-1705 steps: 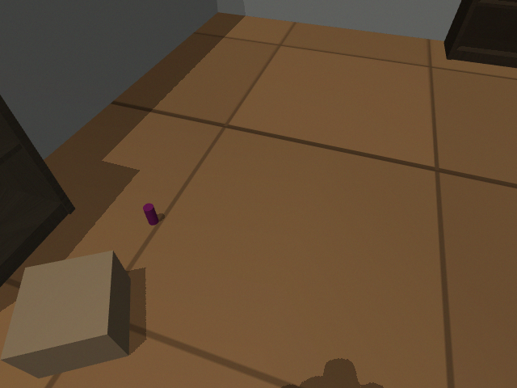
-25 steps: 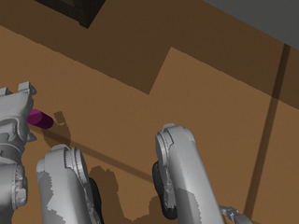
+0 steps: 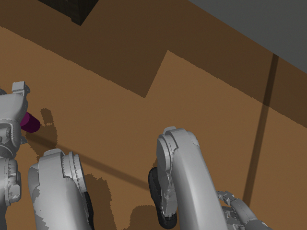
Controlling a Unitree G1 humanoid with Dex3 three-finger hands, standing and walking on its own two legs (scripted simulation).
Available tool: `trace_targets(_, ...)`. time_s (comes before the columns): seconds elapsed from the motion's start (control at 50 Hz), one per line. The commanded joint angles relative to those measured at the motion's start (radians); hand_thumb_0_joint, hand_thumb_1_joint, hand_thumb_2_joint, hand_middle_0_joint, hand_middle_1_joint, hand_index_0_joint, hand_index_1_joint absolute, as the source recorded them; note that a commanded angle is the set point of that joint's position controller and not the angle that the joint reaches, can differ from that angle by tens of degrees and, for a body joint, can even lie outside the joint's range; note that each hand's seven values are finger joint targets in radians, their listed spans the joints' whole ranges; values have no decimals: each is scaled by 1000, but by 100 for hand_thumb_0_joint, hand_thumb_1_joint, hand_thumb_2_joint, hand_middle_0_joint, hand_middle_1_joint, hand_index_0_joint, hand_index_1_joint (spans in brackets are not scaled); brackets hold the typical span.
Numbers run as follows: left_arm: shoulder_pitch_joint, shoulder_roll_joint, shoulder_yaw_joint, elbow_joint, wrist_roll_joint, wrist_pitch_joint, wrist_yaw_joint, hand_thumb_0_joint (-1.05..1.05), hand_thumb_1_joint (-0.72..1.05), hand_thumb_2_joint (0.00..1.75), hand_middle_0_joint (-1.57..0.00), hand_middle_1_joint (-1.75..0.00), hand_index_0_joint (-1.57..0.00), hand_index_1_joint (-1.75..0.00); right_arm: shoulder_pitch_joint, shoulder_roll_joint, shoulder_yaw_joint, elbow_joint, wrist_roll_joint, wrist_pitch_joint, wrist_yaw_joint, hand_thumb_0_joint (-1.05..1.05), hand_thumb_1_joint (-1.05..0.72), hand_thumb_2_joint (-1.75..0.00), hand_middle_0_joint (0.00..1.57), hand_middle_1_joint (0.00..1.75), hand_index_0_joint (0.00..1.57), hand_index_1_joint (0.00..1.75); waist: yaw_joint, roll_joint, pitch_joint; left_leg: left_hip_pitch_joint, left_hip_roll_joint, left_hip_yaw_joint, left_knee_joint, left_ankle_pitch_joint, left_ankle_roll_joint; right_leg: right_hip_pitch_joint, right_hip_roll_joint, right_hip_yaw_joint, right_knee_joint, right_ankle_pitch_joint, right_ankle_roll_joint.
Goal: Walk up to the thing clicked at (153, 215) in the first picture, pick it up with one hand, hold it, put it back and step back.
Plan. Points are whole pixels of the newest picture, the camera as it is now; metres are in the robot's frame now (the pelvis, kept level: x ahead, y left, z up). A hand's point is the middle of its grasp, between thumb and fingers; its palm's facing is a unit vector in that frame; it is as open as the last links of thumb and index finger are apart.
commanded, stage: rest palm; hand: left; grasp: from above
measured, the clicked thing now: (26, 122) +0.43 +0.28 -0.26
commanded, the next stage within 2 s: close in 0.76 s
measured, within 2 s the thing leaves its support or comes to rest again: neither
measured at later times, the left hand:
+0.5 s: hand (20, 122) +0.42 +0.28 -0.23, palm faces -0.45 -0.13 -0.89, open 14.3 cm
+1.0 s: hand (18, 122) +0.43 +0.29 -0.23, palm faces -0.44 -0.13 -0.89, open 13.7 cm
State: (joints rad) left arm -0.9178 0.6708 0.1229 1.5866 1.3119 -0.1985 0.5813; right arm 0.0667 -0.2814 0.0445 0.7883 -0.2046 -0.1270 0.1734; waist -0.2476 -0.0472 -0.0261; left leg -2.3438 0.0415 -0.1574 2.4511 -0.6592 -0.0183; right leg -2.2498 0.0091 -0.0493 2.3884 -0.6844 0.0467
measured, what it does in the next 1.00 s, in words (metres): stands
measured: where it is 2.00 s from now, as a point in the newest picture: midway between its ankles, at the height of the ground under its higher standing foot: (127, 219)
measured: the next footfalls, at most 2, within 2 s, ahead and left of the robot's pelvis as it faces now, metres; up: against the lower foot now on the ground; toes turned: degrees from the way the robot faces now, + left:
none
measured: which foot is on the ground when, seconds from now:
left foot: down 0.00-1.00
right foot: down 0.00-1.00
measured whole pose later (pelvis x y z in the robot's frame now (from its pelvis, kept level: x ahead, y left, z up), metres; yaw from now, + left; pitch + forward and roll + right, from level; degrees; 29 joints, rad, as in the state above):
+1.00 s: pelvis +0.01 +0.00 -0.02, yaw -3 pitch +28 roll -10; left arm -0.91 0.81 0.18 1.71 1.29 -0.25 0.66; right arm 0.09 -0.29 0.14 0.82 -0.31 -0.21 0.29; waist -0.29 -0.06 0.07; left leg -2.37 0.04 -0.23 2.56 -0.70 -0.03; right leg -2.26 0.03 -0.10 2.46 -0.70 0.06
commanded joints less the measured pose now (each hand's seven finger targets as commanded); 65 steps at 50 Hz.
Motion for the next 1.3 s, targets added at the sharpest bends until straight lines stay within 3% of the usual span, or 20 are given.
trace_targets(0.0, -266, 258, 38, -89, -39, 15, 35, 0, -57, 102, -6, -95, -5, -97, 193, -254, -53, -8, -17, -14, 13, 0, -89, -90, 20, 30, 20, 30, -3, 315, -609, 491, -33, 122, -219, 111, 39, 258, 34, -125, -226, 191, -70)
trace_targets(0.04, -220, 308, 79, -79, -41, 15, 31, 0, -57, 102, -7, -96, -5, -98, 205, -262, -56, 1, -29, -16, 21, 0, -90, -90, 20, 30, 20, 30, 5, 297, -615, 478, -30, 123, -202, 110, 42, 277, 37, -125, -225, 191, -69)
trace_targets(0.1, -194, 271, 65, -151, -66, -2, 19, 0, -58, 102, -6, -96, -4, -98, 205, -252, -53, -13, -30, -14, 28, 0, -89, -90, 20, 30, 20, 30, 13, 313, -673, 483, -29, 119, -199, 143, 42, 326, 43, -124, -224, 224, -68)
trace_targets(0.2, -212, 288, 65, -148, -76, -34, 11, 0, -57, 101, -6, -97, -5, -98, 245, -257, -45, 18, -41, -23, 42, 0, -90, -90, 20, 30, 20, 30, -16, 296, -652, 450, -23, 105, -159, 164, 41, 351, 48, -127, -205, 258, -64)
trace_targets(0.34, -202, 317, 82, -107, -47, -71, 39, 0, -56, 103, -7, -95, -5, -97, 256, -275, -32, 22, -53, -35, 56, 0, -89, -90, 20, 30, 20, 30, -23, 301, -597, 433, -25, 96, -149, 122, 37, 313, 53, -142, -193, 212, -68)
trace_targets(0.36, -183, 343, 113, -105, -45, -75, 52, 0, -55, 102, -7, -95, -5, -97, 252, -282, -33, 26, -55, -32, 56, 0, -89, -90, 20, 30, 20, 30, -11, 308, -603, 441, -25, 90, -161, 119, 36, 306, 53, -153, -191, 204, -69)
trace_targets(0.4, -209, 318, 81, -58, -31, -72, 59, 0, -55, 102, -7, -94, -5, -96, 239, -277, -25, 21, -65, -40, 64, 0, -89, -90, 20, 30, 20, 30, -35, 296, -558, 424, -24, 90, -148, 93, 35, 274, 53, -158, -180, 182, -69)
trace_targets(0.52, -184, 345, 110, -46, -13, -64, 93, 0, -54, 104, -8, -93, -5, -96, 235, -292, -24, 37, -78, -48, 73, 0, -89, -90, 20, 30, 20, 30, -30, 335, -574, 454, -21, 87, -149, 142, 33, 295, 58, -163, -175, 233, -64)
trace_targets(0.56, -225, 288, 53, -47, -19, -60, 95, 0, -54, 102, -8, -93, -6, -95, 204, -282, -17, 23, -81, -59, 77, 0, -89, -90, 20, 30, 20, 30, -49, 338, -556, 441, -22, 88, -138, 129, 34, 279, 57, -161, -177, 229, -63)
trace_targets(0.58, -203, 352, 104, -17, -19, -55, 103, 0, -55, 102, -7, -93, -5, -95, 223, -290, -13, 46, -86, -57, 78, 0, -89, -90, 20, 30, 20, 30, -50, 321, -561, 440, -18, 84, -132, 139, 36, 301, 60, -163, -182, 242, -61)
trace_targets(0.66, -229, 343, 90, -11, -20, -50, 101, 0, -52, 102, -9, -93, -6, -95, 224, -302, -13, 40, -98, -68, 88, 0, -89, -90, 20, 30, 20, 30, -69, 319, -528, 418, -22, 84, -123, 119, 39, 292, 54, -159, -181, 220, -57)
trace_targets(0.76, -167, 331, 87, 23, -29, -43, 100, 0, -53, 100, -8, -95, -6, -97, 202, -287, -4, 38, -93, -71, 93, 0, -89, -90, 20, 30, 20, 30, -41, 330, -549, 423, -18, 76, -136, 109, 33, 294, 63, -167, -171, 206, -66)
trace_targets(0.86, -213, 303, 42, 42, -32, -50, 86, 0, -43, 92, -14, -96, -15, -95, 197, -295, 2, 32, -102, -84, 104, 0, -88, -90, 20, 30, 20, 30, -75, 318, -494, 410, -20, 70, -131, 89, 36, 269, 62, -175, -174, 192, -61)
trace_targets(0.88, -184, 336, 81, 40, -38, -52, 95, 0, -36, 94, -18, -96, -18, -95, 200, -297, 14, 33, -99, -80, 103, 0, -88, -90, 20, 30, 20, 30, -54, 303, -523, 423, -19, 61, -142, 106, 36, 291, 64, -185, -178, 204, -61)
trace_targets(0.92, -203, 309, 42, 58, -32, -54, 91, 0, -32, 87, -20, -93, -21, -92, 200, -302, 13, 31, -101, -87, 109, 0, -89, -90, 20, 30, 20, 30, -75, 323, -496, 429, -19, 66, -136, 113, 34, 282, 62, -181, -168, 217, -61)
trace_targets(1.0, -179, 334, 61, 61, -43, -63, 103, 0, -27, 83, -22, -92, -24, -90, 193, -303, 28, 32, -99, -89, 111, 0, -89, -90, 20, 30, 20, 30, -59, 311, -516, 416, -18, 63, -137, 121, 36, 311, 67, -180, -182, 222, -61)
trace_targets(1.06, -220, 321, 29, 47, -31, -66, 102, 0, -24, 82, -26, -90, -27, -88, 196, -310, 25, 24, -104, -95, 116, 0, -89, -90, 20, 30, 20, 30, -82, 325, -508, 430, -17, 61, -124, 123, 35, 303, 68, -178, -175, 234, -60)
trace_targets(1.14, -173, 352, 71, 59, -40, -68, 114, 0, -20, 80, -30, -86, -31, -85, 204, -298, 40, 31, -99, -97, 118, 0, -89, -90, 20, 30, 20, 30, -58, 309, -512, 412, -16, 61, -135, 114, 36, 328, 72, -179, -187, 216, -59)
trace_targets(1.18, -206, 324, 45, 56, -27, -67, 112, 0, -16, 77, -32, -86, -33, -84, 197, -302, 38, 21, -110, -103, 124, 0, -89, -90, 20, 30, 20, 30, -79, 316, -496, 415, -17, 57, -133, 101, 35, 294, 70, -188, -178, 205, -59)
trace_targets(1.28, -182, 350, 68, 51, -27, -64, 121, 0, -11, 76, -37, -82, -38, -80, 194, -308, 35, 24, -101, -104, 124, 0, -89, -90, 20, 30, 20, 30, -60, 331, -504, 430, -15, 53, -151, 97, 32, 298, 72, -192, -183, 194, -63)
